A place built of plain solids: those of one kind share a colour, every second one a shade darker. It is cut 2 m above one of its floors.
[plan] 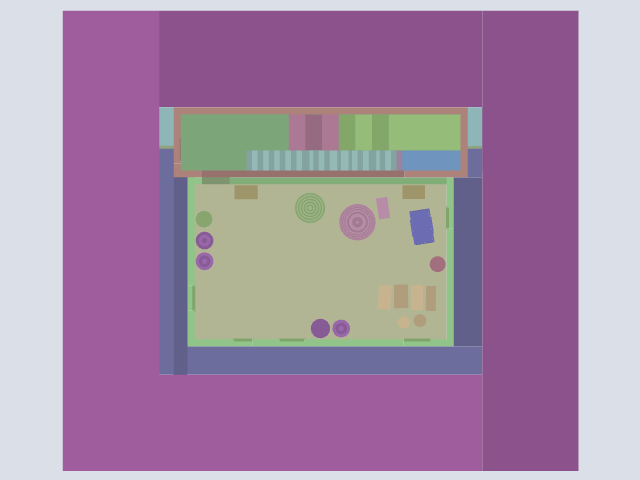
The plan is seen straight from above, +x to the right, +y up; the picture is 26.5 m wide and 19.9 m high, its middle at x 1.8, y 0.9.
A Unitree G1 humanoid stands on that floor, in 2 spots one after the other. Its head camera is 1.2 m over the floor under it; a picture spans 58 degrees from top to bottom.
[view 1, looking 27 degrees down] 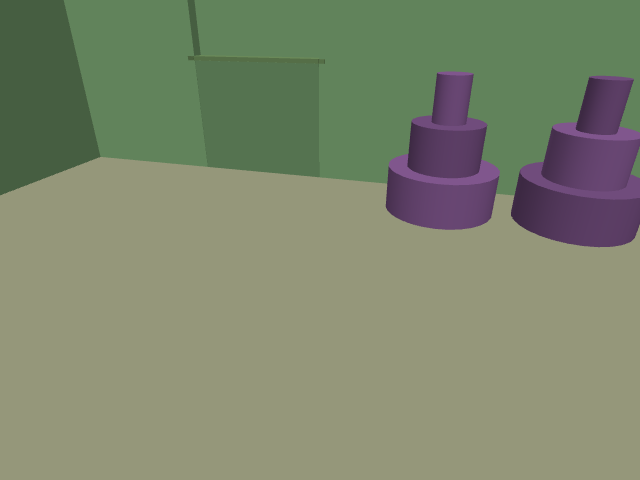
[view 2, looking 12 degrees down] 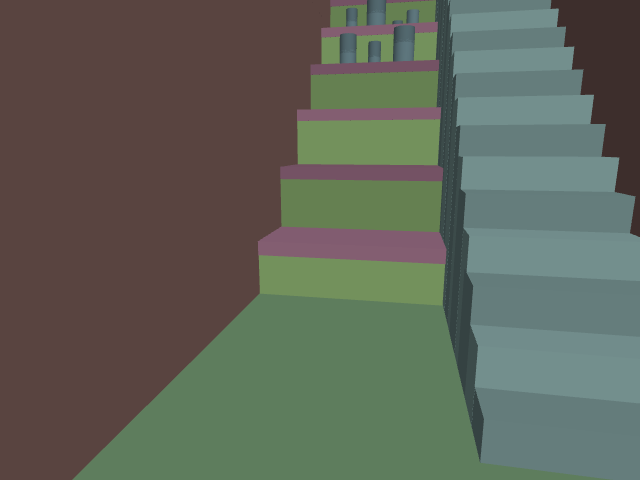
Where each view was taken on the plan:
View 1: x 0.00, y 0.00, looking -164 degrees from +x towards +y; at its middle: floor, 2.64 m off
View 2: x -2.81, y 4.95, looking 11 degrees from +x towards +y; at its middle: floor_terr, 3.60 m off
